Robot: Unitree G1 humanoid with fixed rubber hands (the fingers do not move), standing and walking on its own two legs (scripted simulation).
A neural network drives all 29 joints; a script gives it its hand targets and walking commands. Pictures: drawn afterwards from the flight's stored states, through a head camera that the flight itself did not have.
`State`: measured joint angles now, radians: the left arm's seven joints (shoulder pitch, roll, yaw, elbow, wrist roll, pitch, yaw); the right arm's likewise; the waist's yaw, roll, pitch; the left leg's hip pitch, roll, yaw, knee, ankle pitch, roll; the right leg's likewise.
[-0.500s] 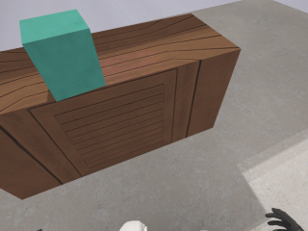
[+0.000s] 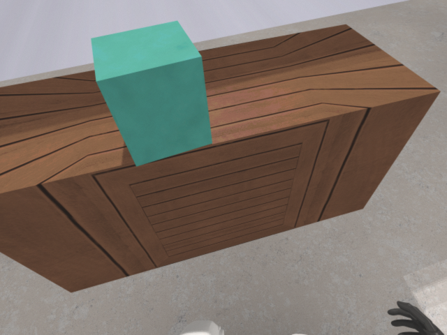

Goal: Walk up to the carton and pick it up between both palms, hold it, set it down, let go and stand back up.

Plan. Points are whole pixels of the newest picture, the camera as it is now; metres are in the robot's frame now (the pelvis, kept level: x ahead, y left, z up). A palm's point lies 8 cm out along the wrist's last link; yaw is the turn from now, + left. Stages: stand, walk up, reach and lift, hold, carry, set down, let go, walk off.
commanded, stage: walk up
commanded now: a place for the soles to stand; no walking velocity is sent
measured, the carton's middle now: (156, 95) +0.65 +0.19 +0.08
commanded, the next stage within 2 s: none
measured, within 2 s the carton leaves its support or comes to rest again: neither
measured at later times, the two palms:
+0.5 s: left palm out of the picture +0.16 +0.45 -0.05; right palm (347, 275) +0.24 -0.21 -0.08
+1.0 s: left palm out of the picture +0.22 +0.55 -0.06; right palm (286, 232) +0.32 -0.10 -0.06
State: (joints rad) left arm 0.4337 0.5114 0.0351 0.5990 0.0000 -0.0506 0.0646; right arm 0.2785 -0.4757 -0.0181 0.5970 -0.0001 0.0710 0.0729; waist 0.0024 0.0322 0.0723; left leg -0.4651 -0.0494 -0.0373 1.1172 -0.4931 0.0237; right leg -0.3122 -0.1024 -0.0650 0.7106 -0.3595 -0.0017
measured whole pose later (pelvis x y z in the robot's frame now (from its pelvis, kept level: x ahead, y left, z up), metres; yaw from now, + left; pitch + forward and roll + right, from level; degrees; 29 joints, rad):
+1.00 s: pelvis +0.15 +0.20 +0.00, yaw +11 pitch -2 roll -1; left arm 0.23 0.51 0.03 0.60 0.00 0.00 0.05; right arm 0.26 -0.48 -0.02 0.60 0.00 0.05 0.03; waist 0.00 0.00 0.11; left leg -0.36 -0.03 -0.04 0.76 -0.36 0.04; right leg -0.32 -0.08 -0.03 0.68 -0.31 0.01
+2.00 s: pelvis +0.14 +0.18 +0.01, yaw +11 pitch -2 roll +0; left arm 0.20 0.51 0.03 0.60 0.00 0.00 0.02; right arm 0.16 -0.48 -0.02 0.71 0.00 0.03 0.05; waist 0.00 0.00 0.07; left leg -0.33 -0.03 -0.04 0.66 -0.30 0.02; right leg -0.32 -0.08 -0.03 0.65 -0.30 0.04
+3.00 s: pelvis +0.14 +0.18 +0.01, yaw +11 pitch -2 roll +0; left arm 0.21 0.51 0.03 0.60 0.00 0.00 0.02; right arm 0.16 -0.48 -0.02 0.73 0.00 0.03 0.06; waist 0.00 0.00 0.06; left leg -0.33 -0.03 -0.04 0.65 -0.29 0.02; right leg -0.31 -0.08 -0.03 0.64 -0.29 0.04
